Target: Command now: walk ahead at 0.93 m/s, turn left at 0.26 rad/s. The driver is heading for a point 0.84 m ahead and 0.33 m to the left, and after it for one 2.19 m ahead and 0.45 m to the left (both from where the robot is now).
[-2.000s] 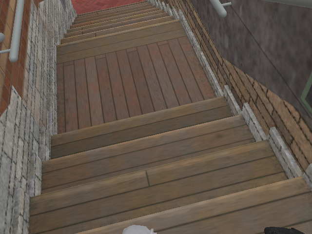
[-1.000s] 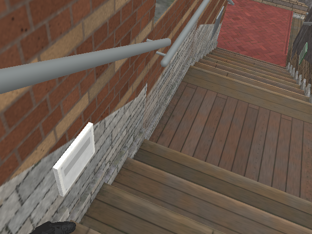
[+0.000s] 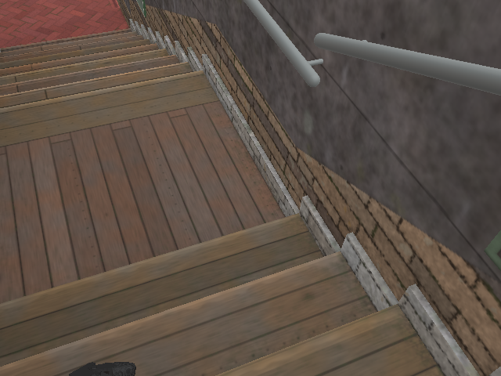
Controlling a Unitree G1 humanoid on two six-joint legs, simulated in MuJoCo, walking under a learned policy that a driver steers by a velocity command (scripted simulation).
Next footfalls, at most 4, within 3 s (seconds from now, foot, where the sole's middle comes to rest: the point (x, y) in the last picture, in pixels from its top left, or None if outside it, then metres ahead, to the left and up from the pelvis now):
0.04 right None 0.15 -0.15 -0.81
0.40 left None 0.41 0.10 -0.96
0.72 right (197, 320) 0.81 0.03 -1.11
1.10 left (81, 333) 0.87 0.46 -1.27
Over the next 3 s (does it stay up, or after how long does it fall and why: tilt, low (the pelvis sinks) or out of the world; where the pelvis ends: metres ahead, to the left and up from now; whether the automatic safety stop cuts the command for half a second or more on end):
stays up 1.50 0.22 -0.67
